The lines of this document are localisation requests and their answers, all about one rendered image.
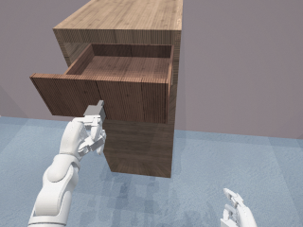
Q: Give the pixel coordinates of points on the handle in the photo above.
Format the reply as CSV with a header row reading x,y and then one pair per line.
x,y
96,110

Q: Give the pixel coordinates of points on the left robot hand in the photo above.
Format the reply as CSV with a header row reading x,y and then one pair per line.
x,y
83,134

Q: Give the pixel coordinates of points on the right robot hand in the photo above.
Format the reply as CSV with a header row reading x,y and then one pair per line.
x,y
240,214

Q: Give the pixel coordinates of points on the drawer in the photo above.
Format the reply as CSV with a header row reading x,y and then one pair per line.
x,y
133,80

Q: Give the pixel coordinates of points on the left robot forearm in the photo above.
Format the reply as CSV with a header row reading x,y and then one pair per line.
x,y
52,206

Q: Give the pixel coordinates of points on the cabinet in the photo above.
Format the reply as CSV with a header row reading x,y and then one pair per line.
x,y
131,147

